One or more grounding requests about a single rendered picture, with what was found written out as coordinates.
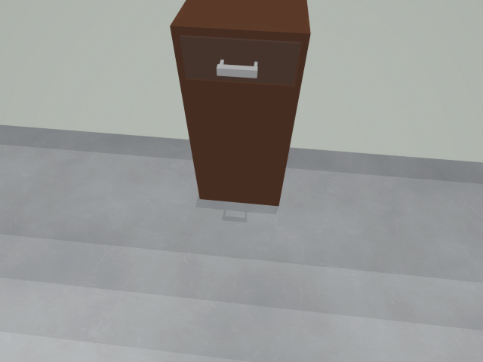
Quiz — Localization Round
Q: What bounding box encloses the drawer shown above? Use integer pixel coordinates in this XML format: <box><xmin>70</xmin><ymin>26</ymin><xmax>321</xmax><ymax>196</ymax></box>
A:
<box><xmin>180</xmin><ymin>35</ymin><xmax>300</xmax><ymax>85</ymax></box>

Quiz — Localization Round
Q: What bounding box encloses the handle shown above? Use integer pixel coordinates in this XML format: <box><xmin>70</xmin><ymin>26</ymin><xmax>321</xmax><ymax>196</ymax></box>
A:
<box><xmin>217</xmin><ymin>60</ymin><xmax>258</xmax><ymax>78</ymax></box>

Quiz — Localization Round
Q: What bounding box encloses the cabinet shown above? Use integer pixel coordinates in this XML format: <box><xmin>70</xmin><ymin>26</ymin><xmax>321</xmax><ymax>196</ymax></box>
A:
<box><xmin>170</xmin><ymin>0</ymin><xmax>311</xmax><ymax>206</ymax></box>

